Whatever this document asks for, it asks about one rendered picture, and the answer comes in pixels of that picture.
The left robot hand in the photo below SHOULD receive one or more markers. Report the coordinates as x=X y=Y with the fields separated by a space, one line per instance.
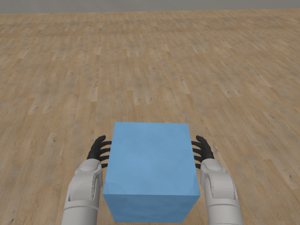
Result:
x=95 y=151

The right robot hand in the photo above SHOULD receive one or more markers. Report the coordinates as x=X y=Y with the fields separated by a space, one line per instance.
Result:
x=205 y=151

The robot right forearm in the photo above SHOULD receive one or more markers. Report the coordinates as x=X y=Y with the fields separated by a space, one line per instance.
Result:
x=221 y=196

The robot left forearm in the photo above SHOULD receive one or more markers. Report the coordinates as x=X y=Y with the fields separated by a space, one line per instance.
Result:
x=83 y=194

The carton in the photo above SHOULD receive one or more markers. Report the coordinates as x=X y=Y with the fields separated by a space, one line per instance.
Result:
x=151 y=175

